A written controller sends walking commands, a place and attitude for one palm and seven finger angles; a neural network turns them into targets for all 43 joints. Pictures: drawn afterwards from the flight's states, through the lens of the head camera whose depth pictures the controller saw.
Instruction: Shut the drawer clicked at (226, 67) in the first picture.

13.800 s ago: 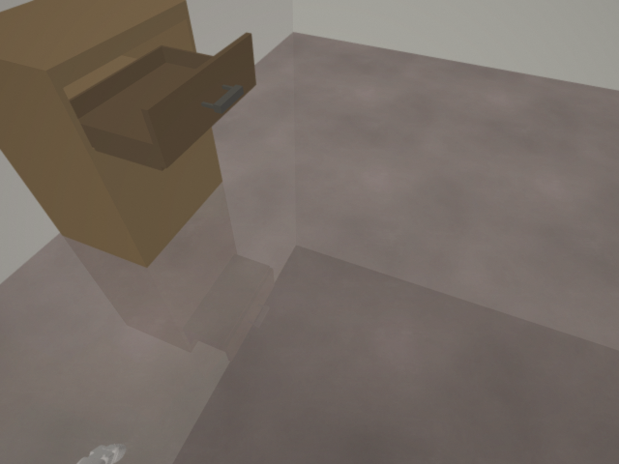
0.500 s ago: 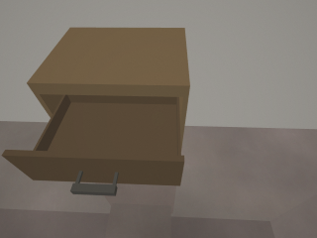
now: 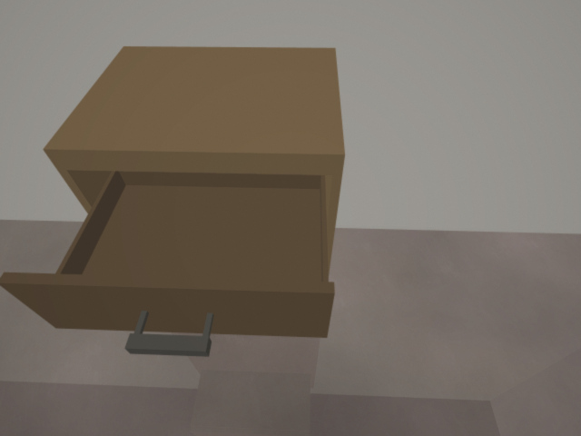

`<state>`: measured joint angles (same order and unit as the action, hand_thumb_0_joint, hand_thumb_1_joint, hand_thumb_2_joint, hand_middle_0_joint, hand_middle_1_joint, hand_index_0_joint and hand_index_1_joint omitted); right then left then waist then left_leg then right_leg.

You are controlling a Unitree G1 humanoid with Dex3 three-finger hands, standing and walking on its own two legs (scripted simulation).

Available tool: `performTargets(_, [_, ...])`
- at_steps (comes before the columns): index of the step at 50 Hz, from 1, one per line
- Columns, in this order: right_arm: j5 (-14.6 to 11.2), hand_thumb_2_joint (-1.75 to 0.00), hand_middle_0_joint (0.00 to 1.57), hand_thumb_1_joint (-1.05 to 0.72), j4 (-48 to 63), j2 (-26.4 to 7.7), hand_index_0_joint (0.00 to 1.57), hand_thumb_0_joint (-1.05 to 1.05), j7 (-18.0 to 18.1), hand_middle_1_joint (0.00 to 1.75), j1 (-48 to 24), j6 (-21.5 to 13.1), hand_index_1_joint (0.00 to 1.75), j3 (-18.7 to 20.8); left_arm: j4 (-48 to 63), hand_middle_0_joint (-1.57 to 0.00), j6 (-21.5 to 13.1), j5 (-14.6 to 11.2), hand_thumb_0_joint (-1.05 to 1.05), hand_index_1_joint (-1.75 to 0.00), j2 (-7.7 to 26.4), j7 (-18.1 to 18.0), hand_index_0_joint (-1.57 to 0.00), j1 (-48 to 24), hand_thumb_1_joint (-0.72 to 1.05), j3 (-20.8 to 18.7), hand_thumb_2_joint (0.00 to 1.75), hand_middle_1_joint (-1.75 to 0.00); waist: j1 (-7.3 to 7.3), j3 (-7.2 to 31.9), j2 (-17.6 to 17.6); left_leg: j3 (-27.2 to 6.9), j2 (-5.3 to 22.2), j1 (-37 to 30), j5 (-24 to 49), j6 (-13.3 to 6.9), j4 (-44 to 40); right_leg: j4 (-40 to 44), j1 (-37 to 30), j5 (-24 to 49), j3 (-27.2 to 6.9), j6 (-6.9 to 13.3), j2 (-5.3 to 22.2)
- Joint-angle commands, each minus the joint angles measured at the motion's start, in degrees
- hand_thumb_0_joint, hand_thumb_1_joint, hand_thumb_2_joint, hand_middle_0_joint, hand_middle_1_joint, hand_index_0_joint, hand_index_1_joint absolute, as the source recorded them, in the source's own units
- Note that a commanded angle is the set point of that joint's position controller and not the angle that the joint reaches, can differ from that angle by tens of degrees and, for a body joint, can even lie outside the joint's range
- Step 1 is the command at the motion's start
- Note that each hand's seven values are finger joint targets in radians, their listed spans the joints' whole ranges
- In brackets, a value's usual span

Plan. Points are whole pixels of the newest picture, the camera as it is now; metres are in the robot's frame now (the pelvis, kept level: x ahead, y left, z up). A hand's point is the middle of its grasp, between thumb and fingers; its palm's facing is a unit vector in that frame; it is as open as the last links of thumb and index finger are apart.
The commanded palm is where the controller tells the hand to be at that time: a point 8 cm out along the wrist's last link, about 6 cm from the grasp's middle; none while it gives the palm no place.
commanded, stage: raise the hand and make a fist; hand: left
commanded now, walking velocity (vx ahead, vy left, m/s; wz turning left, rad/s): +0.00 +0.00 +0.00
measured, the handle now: (172, 331) +0.29 +0.22 -0.11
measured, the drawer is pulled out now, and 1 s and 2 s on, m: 0.26 0.26 0.26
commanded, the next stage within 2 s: bring the fist close to the handle in 1.94 s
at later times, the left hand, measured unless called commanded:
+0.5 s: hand out of the picture +0.09 +0.17 -0.07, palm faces +0.09 -1.00 +0.01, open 5.7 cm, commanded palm +0.08 +0.23 -0.05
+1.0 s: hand out of the picture +0.12 +0.20 -0.02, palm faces +0.14 -0.99 -0.07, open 3.4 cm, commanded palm +0.07 +0.23 -0.03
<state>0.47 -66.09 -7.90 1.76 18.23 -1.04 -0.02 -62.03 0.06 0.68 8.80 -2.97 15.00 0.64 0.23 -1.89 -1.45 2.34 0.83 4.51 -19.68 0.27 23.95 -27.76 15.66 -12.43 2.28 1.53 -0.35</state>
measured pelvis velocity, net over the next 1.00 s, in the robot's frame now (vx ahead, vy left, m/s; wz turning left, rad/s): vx -0.05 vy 0.01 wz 0.07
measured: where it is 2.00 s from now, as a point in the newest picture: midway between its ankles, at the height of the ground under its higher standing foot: outside the picture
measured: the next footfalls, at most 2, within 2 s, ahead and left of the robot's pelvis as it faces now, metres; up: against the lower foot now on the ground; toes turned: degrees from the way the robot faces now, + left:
none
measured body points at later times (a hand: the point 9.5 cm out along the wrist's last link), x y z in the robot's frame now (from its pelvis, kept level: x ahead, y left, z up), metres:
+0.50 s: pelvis -0.04 +0.00 -0.08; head +0.01 +0.02 +0.37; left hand +0.08 +0.23 -0.06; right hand +0.24 -0.23 -0.07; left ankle -0.08 +0.12 -0.74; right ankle +0.03 -0.10 -0.74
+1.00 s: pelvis -0.05 +0.01 -0.08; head +0.02 +0.02 +0.36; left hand +0.10 +0.25 -0.02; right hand +0.13 -0.23 -0.16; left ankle -0.08 +0.12 -0.74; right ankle +0.02 -0.10 -0.74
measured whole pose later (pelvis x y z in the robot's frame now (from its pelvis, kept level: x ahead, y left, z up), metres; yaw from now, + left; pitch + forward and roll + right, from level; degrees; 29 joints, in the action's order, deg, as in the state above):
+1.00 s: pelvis -0.05 +0.01 -0.08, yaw +4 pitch +16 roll -1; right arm -1.4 -29.9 -14.0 0.7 16.9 -13.6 1.9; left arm 12.8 -24.9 -13.1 9.9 9.0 38.4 -6.0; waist 0.5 8.2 -1.3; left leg -1.1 -0.7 46.9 -34.2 -0.8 65.4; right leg -61.4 53.8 -23.3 5.4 0.9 3.2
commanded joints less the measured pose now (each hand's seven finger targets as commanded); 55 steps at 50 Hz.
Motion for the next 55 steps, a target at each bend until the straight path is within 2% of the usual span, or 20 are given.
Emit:
performTargets(1, [-0.3,-0.9,0.2,-0.9,0.3,-4.6,0.2,0.0,0.4,0.3,5.5,-0.6,0.3,0.6,2.1,-0.2,-0.7,0.1,0.0,-0.3,6.4,-0.2,-0.2,3.3,0.9,-1.3,0.9,-0.3,0.02,-1.5,1.1,-4.3,5.4,4.4,13.6,-2.7,-3.8,4.1,-3.0,10.1,-6.8,1.4,6.1])
performTargets(2, [-0.3,-0.9,0.2,-0.9,5.5,-6.7,0.2,0.0,0.2,0.3,-2.7,-1.1,0.3,1.1,-1.4,-0.2,-2.0,0.0,0.0,-0.3,7.6,-1.9,-0.2,10.5,0.9,-2.2,0.9,-0.3,-3.52,-0.3,5.8,-0.1,6.1,10.0,13.6,-0.5,8.8,1.2,-8.5,36.3,-8.0,-0.1,9.4])
performTargets(3, [-3.5,-0.9,0.2,-0.9,27.2,-17.6,0.2,0.0,2.5,0.3,-3.6,-10.8,0.3,2.4,84.4,-0.22,-14.6,-10.9,0.0,-0.32,21.2,-1.0,-0.22,-35.5,0.9,-9.4,0.9,-0.32,3.49,27.9,-5.3,-2.7,-1.4,1.9,18.9,-1.7,-0.5,-1.6,-14.4,23.8,-8.1,1.3,4.9])
performTargets(4, [-2.2,-0.9,0.2,-0.9,24.4,-11.7,0.2,0.0,4.6,0.3,-8.9,-15.9,0.3,1.3,69.8,-0.24,-10.8,-6.3,0.0,-0.34,14.5,-3.0,-0.24,-8.7,0.9,-7.4,0.9,-0.34,-1.27,24.3,-14.6,-0.7,-1.2,0.1,28.5,-1.4,-1.4,-3.1,-14.2,16.7,-5.2,3.0,1.5])
performTargets(5, [-1.9,-0.9,0.2,-0.9,20.1,-13.1,0.2,0.0,4.5,0.3,-8.0,-17.7,0.3,2.2,62.7,-0.26,-8.2,-7.6,0.0,-0.37,10.0,-5.7,-0.26,-4.1,0.9,-5.0,0.9,-0.37,0.06,19.6,-13.6,-1.7,0.5,4.0,25.8,0.8,-0.4,-2.1,-8.5,8.6,-1.4,1.6,1.9])
performTargets(6, [-2.4,-0.9,0.2,-0.9,19.6,-10.1,0.2,0.0,3.6,0.3,-6.0,-18.1,0.3,1.6,52.1,-0.28,-3.8,-8.0,0.0,-0.39,-2.2,-4.9,-0.28,10.4,0.9,1.5,0.9,-0.39,0.65,10.0,-4.7,-2.8,1.3,8.7,24.1,0.8,-0.3,-1.3,-3.0,6.2,0.8,0.4,1.8])
performTargets(8, [-1.7,-0.9,0.2,-0.9,24.9,-13.4,0.2,0.0,2.8,0.3,-7.1,-19.3,0.3,3.1,59.6,-0.32,-8.5,-9.4,0.0,-0.43,3.9,-2.5,-0.32,1.3,0.9,-4.2,0.9,-0.43,2.9,2.2,9.0,-4.8,0.4,15.7,15.1,-0.6,3.6,-1.2,3.5,2.8,1.7,-0.5,2.0])
performTargets(11, [-1.0,-0.9,0.2,-0.9,32.1,-12.4,0.2,0.0,0.4,0.3,-8.4,-20.4,0.3,4.0,52.7,-0.38,-17.8,-11.1,0.0,-0.5,-0.7,4.6,-0.38,22.0,0.9,-4.7,0.9,-0.5,-1.71,4.5,17.1,-3.0,-1.5,24.9,9.3,-0.6,10.0,-7.1,6.0,-1.3,2.6,-0.6,1.9])
performTargets(13, [-1.2,-0.9,0.2,-0.9,35.6,-12.2,0.2,0.0,-1.5,0.3,-10.9,-19.8,0.3,4.7,53.7,-0.42,-25.8,-13.4,0.0,-0.54,-1.3,10.9,-0.42,30.0,0.9,-6.4,0.9,-0.54,-3.81,7.7,17.5,-1.1,-2.2,31.5,7.0,0.3,14.6,-12.2,6.2,0.7,1.6,-0.5,1.9])
performTargets(16, [-1.4,-0.9,0.2,-0.9,40.1,-13.4,0.2,0.0,-4.4,0.3,-13.2,-18.9,0.3,5.6,57.4,-0.48,-37.5,-14.1,0.0,-0.6,2.7,20.0,-0.48,27.8,0.9,-8.6,0.9,-0.6,-3.16,9.3,2.8,0.0,-3.3,35.1,4.7,1.4,21.9,-18.3,11.1,3.1,-1.1,1.4,3.1])
performTargets(17, [-1.4,-0.9,0.2,-0.9,41.8,-13.3,0.2,0.0,-4.5,0.3,-14.5,-18.5,0.3,5.7,57.3,-0.5,-38.7,-13.5,0.0,-0.62,5.1,20.9,-0.5,27.8,0.9,-10.8,0.9,-0.62,-3.55,9.5,2.4,0.2,-3.6,38.0,3.1,1.0,23.6,-19.9,12.9,1.0,-1.4,1.5,2.9])
performTargets(19, [-2.0,-0.9,0.2,-0.9,45.0,-13.0,0.2,0.0,-4.1,0.3,-15.5,-17.3,0.3,5.5,61.6,-0.54,-38.1,-13.2,0.0,-0.67,4.7,21.5,-0.54,23.9,0.9,-9.4,0.9,-0.67,-3.0,10.4,4.3,0.6,-3.9,42.6,-0.6,-0.2,26.4,-21.8,16.8,-4.6,-2.0,1.2,2.7])
performTargets(22, [-2.1,-0.9,0.2,-0.9,47.8,-12.2,0.2,0.0,-2.9,0.3,-13.4,-17.0,0.3,5.3,72.2,-0.6,-38.4,-14.6,0.0,-0.73,5.6,19.0,-0.6,15.3,0.9,-10.1,0.9,-0.73,-1.9,14.6,-1.1,-0.8,-3.5,44.3,-4.3,-0.7,29.5,-23.5,21.1,-12.7,-3.6,1.1,2.5])
performTargets(26, [-1.1,-0.9,0.2,-0.9,46.8,-12.3,0.2,0.0,-1.3,0.3,-8.2,-17.8,0.3,4.2,86.9,-0.68,-41.9,-14.4,0.0,-0.82,8.5,15.7,-0.68,6.0,0.9,-10.5,0.9,-0.82,1.05,23.4,-6.0,-3.5,-2.2,41.1,-0.4,-1.2,34.6,-27.0,23.9,-9.2,-4.0,1.1,1.7])
performTargets(31, [-2.3,-0.9,0.2,-0.9,44.9,-13.8,0.2,0.0,-0.3,0.3,-8.2,-19.5,0.3,2.6,80.6,-0.78,-37.3,-14.0,0.0,-0.93,5.4,22.2,-0.78,5.0,0.9,-2.3,0.9,-0.93,4.99,19.5,-0.6,-5.3,-1.0,45.1,-3.1,-2.1,37.1,-26.8,27.0,-11.2,-2.7,0.2,1.7])
performTargets(38, [-4.3,-0.9,0.2,-0.9,49.7,-11.4,0.2,0.0,0.6,0.3,-12.8,-15.5,0.3,3.1,80.5,-0.92,-16.6,-16.5,0.0,-1.08,10.0,21.3,-0.92,20.8,0.9,-13.0,0.9,-1.08,-3.39,26.3,5.6,-4.4,-2.8,46.5,0.3,-1.1,29.8,-24.4,13.0,-10.3,-1.2,-0.6,2.7])
performTargets(42, [-3.3,-0.9,0.2,-0.9,48.5,-9.3,0.2,0.0,0.2,0.3,-12.3,-15.3,0.3,3.3,85.0,-1.0,-19.9,-17.9,0.0,-1.17,7.5,13.5,-1.0,25.1,0.9,-15.2,0.9,-1.17,-4.28,23.5,6.1,-4.7,-2.2,45.9,3.6,-0.3,29.0,-25.7,13.2,-5.1,0.5,0.1,1.9])
performTargets(46, [-1.9,-0.9,0.2,-0.9,47.5,-10.5,0.2,0.0,-0.9,0.3,-10.9,-16.5,0.3,3.4,86.6,-1.08,-28.0,-13.7,0.0,-1.25,5.1,11.3,-1.08,23.1,0.9,-8.1,0.9,-1.25,-0.8,18.4,2.4,-4.5,-1.9,46.7,-1.2,-0.9,30.4,-26.0,21.9,-12.4,0.7,0.1,2.1])
performTargets(50, [-2.4,-0.9,0.2,-0.9,48.4,-12.3,0.2,0.0,-1.0,0.3,-9.2,-18.5,0.3,3.2,88.0,-1.16,-31.6,-12.5,0.0,-1.34,2.7,15.3,-1.16,21.9,0.9,0.0,0.9,-1.34,2.52,17.1,1.1,-5.3,-1.5,45.1,-4.5,-1.6,31.8,-25.6,26.4,-15.8,0.4,0.1,2.5])
performTargets(55, [-2.6,-0.9,0.2,-0.9,48.9,-12.4,0.2,0.0,0.1,0.3,-7.8,-16.9,0.3,4.0,90.6,-1.26,-30.1,-11.7,0.0,-1.45,11.8,14.8,-1.26,24.1,0.9,-9.1,0.9,-1.45,-0.41,21.6,-1.8,-5.4,-1.5,43.1,-1.3,-1.2,30.8,-26.6,22.7,-12.1,0.7,0.6,2.1])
